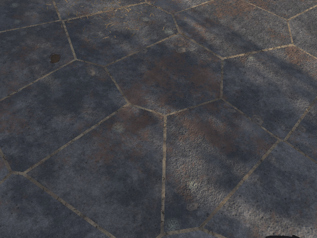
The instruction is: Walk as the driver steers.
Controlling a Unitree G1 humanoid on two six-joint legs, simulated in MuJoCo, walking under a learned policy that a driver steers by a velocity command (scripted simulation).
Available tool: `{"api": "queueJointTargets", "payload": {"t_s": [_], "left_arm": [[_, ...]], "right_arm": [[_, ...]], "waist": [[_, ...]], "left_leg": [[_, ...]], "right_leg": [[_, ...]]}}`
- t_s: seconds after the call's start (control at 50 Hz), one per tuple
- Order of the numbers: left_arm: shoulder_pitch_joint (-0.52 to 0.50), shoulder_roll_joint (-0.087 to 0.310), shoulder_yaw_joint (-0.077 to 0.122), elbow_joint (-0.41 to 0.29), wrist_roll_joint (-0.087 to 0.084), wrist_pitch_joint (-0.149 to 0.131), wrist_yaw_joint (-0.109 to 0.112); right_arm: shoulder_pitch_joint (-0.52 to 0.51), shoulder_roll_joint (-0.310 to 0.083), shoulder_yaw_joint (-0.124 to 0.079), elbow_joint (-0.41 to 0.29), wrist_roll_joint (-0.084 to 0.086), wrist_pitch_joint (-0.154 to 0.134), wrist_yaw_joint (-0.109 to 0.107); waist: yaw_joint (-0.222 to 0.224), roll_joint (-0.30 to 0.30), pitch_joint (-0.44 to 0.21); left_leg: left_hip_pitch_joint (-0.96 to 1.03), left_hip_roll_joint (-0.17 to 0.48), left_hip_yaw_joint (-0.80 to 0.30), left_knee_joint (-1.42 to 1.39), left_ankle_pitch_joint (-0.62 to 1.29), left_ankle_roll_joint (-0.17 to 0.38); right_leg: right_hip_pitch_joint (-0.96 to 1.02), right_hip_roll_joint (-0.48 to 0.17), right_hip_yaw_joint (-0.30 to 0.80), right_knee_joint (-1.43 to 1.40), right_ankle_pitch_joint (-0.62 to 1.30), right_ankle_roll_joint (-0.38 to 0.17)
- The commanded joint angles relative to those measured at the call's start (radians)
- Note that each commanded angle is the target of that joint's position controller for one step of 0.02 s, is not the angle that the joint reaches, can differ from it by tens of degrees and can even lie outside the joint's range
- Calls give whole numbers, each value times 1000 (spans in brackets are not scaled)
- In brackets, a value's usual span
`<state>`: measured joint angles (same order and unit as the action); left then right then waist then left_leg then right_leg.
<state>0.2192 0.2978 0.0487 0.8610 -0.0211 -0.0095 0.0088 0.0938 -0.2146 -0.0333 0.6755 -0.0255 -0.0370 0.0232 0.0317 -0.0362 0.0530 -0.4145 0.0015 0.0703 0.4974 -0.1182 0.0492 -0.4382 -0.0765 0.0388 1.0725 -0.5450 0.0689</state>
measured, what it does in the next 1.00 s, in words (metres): steps on the spot, turning right: right foot, then left foot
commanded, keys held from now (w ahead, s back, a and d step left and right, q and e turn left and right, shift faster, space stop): e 1.00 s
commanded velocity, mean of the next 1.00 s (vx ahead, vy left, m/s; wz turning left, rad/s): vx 0.03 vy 0.00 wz -0.51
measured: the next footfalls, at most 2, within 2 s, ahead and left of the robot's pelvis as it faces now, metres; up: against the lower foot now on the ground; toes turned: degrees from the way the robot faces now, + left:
right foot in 0.30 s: +0.05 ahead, -0.14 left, +0.00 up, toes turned -14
left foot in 0.80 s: +0.15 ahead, +0.06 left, +0.00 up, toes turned -33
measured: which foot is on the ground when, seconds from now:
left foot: down 0.00-0.30, up 0.32-0.78, down 0.80-1.00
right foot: up 0.00-0.28, down 0.30-0.80, up 0.82-1.00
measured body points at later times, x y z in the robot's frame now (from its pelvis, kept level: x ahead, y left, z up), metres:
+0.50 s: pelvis +0.02 -0.05 +0.01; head +0.05 -0.09 +0.46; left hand +0.20 +0.20 -0.08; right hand +0.10 -0.37 -0.11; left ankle +0.08 +0.10 -0.64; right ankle +0.01 -0.13 -0.73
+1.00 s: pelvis +0.05 -0.02 +0.01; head +0.10 -0.02 +0.46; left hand +0.33 +0.15 -0.09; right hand +0.01 -0.33 -0.08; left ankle +0.11 +0.08 -0.73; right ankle -0.05 -0.12 -0.64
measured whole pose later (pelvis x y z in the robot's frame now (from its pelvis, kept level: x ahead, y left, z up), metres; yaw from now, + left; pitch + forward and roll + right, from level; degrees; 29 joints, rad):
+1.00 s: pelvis +0.05 -0.02 +0.01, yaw -35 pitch +2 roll +0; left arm 0.21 0.36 0.10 0.64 -0.02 0.06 0.02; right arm 0.13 -0.26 -0.07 0.78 -0.01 0.00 -0.04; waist 0.00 -0.05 0.05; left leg -0.24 0.02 0.03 0.43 -0.23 0.01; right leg -0.54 0.03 0.09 1.13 -0.42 0.09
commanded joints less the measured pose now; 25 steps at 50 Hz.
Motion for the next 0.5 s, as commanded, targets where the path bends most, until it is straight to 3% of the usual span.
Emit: {"api": "queueJointTargets", "payload": {"t_s": [0.02, 0.08, 0.14, 0.22, 0.26, 0.28, 0.3, 0.32, 0.34, 0.36, 0.38, 0.4, 0.42, 0.46, 0.5], "left_arm": [[138, 81, 32, -23, 9, 40, 31], [72, 74, 38, -62, 12, 52, 39], [11, 60, 35, -100, 14, 58, 29], [2, 67, 39, -126, 13, 59, 4], [58, 63, 44, -115, 16, 58, -11], [96, 79, 53, -100, 23, 57, -13], [111, 145, 71, -107, 30, 54, -6], [94, 250, 86, -147, 27, 53, 12], [117, 256, 84, -162, 68, 29, -1], [73, 237, 81, -170, 72, 5, -8], [7, 212, 78, -181, 47, -6, -3], [-36, 169, 64, -194, 24, -6, 3], [-54, 153, 57, -202, 14, -4, 11], [-26, 136, 50, -207, 18, -1, 22], [5, 144, 55, -208, 14, 1, 29]], "right_arm": [[-39, -166, -54, -34, -11, -15, -18], [-27, -168, -60, -7, 0, -9, -47], [-24, -176, -66, 17, 6, 7, -69], [-23, -200, -76, 41, 21, 28, -70], [-47, -209, -79, 50, 43, 39, -69], [-26, -188, -77, 65, 53, 45, -68], [27, -148, -71, 83, 45, 52, -65], [24, -106, -58, 48, 0, 52, -58], [-100, -141, -69, 10, 3, 46, -64], [-117, -167, -78, 11, 26, 48, -68], [-83, -174, -85, 31, 29, 51, -74], [-62, -183, -90, 57, 20, 56, -82], [-50, -183, -92, 60, 12, 57, -84], [-39, -166, -90, 63, 19, 49, -82], [-55, -148, -83, 58, 26, 42, -82]], "waist": [[30, 176, -172], [5, 159, -156], [-14, 161, -143], [-17, 164, -147], [23, 155, -151], [31, 120, -142], [11, -47, -100], [-35, -330, -58], [45, -254, -108], [19, -160, -95], [-19, -108, -89], [-33, -81, -100], [-44, -87, -112], [-44, -75, -151], [-29, -74, -158]], "left_leg": [[79, 265, -152, -229, 266, 201], [105, 297, -131, -258, 98, 206], [136, 314, -108, -269, 0, 198], [183, 336, -75, -226, 22, 175], [182, 319, -34, -149, 25, 127], [157, 280, 3, -68, -25, 75], [51, 189, 91, 138, -148, -15], [-250, 33, 124, 439, -528, -119], [-291, -18, -58, 602, -573, -109], [-305, 2, -111, 661, -477, -88], [-317, 19, -129, 657, -374, -77], [-306, 29, -136, 651, -318, -80], [-277, 22, -136, 662, -269, -87], [-253, 3, -140, 654, -211, -96], [-269, -4, -150, 564, -188, -106]], "right_leg": [[46, -10, -18, 24, 93, 29], [-14, -29, -15, -18, 150, 12], [-17, -37, -34, -112, 171, -7], [55, -14, -83, -259, 164, -45], [153, 19, -125, -436, 260, -84], [210, 46, -122, -540, 322, -117], [263, -44, 56, -687, 496, -174], [364, -275, 398, -705, 844, -312], [278, -323, 488, -772, 762, -424], [274, -265, 410, -781, 672, -384], [280, -215, 341, -767, 624, -321], [281, -188, 299, -756, 618, -282], [269, -169, 274, -748, 657, -272], [308, -145, 253, -736, 717, -274], [366, -138, 261, -724, 727, -274]]}}
Over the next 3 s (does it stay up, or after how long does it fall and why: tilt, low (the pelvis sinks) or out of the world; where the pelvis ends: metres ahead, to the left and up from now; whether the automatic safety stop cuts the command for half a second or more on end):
stays up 0.11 -0.20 0.02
